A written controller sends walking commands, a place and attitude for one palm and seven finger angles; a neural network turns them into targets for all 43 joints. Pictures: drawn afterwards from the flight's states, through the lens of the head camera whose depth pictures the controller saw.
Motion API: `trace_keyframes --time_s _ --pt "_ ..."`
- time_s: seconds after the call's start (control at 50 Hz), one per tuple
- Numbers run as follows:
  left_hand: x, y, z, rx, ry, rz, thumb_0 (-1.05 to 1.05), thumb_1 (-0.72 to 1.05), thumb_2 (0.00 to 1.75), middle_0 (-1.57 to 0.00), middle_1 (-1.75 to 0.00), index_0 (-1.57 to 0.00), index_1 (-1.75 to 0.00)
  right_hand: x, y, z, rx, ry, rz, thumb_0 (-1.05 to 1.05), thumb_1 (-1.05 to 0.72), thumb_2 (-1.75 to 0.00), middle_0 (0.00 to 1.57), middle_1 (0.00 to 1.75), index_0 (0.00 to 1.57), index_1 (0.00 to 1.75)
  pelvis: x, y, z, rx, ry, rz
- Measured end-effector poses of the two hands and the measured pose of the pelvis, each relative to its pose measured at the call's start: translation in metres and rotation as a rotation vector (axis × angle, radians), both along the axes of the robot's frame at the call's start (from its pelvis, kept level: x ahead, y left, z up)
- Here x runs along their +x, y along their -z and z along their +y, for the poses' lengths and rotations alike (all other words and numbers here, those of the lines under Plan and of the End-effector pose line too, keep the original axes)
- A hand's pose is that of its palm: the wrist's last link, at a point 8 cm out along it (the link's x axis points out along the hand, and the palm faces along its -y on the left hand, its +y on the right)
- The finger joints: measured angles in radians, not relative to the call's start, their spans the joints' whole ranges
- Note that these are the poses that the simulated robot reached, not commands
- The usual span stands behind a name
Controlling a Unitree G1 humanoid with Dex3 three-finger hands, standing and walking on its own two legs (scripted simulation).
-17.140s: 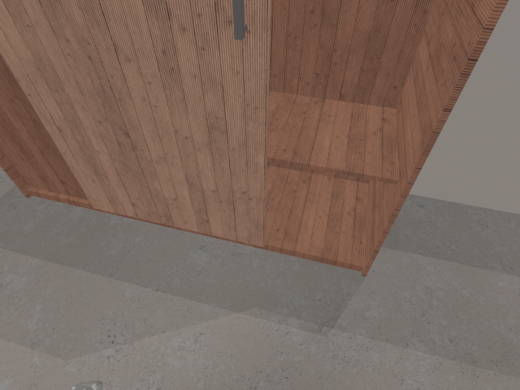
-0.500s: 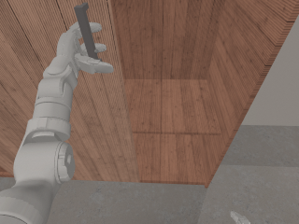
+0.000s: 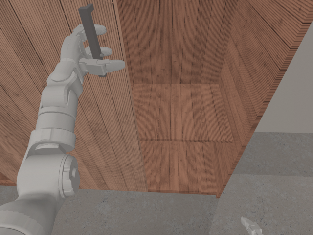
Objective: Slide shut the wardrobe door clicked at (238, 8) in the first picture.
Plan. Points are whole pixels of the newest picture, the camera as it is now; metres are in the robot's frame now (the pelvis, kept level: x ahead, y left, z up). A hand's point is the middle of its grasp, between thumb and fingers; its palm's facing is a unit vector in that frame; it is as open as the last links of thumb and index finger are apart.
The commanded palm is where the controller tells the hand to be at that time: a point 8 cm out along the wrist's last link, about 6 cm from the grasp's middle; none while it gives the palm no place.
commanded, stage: grip the handle and tug to test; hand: left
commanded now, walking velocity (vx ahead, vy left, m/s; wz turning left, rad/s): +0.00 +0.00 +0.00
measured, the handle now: (96, 42) +0.51 +0.16 +0.27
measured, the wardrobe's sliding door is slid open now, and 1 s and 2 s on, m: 0.44 0.44 0.44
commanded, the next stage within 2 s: tug the door sideways, standing still in 1.12 s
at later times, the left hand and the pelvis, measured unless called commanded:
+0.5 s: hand (100, 54) +0.45 +0.14 +0.26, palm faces +0.01 -1.00 -0.01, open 5.7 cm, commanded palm +0.42 +0.19 +0.26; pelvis +0.01 +0.00 +0.00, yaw +0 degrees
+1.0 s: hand (101, 56) +0.45 +0.14 +0.26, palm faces +0.01 -1.00 -0.03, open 6.0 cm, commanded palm +0.39 +0.19 +0.26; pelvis +0.02 +0.01 +0.00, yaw -2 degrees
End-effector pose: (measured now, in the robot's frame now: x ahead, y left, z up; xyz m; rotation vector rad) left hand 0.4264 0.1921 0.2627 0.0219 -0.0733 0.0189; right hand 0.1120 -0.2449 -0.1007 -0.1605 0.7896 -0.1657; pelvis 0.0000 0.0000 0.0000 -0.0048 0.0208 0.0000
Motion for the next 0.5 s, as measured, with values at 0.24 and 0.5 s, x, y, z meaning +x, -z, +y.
trace_keyframes --time_s 0.24,0.5 --pt "0.001 -0.001 0.003 -0.009 0.011 0.01 0.0 0.36 0.67 -0.36 -1.32 -0.32 -1.29 0.025 -0.005 0.007 0.001 -0.025 -0.028 0.01 -0.9 -0.9 0.21 0.3 0.2 0.3 0.006 0.0 0.002 -0.001 -0.005 0.002" --pt "0.002 -0.001 0.003 -0.011 0.007 0.013 0.01 0.76 0.83 -0.39 -1.36 -0.34 -1.32 0.028 -0.004 0.01 0.0 -0.027 -0.007 0.01 -0.9 -0.9 0.21 0.3 0.2 0.3 0.008 0.001 0.004 -0.002 -0.006 0.001"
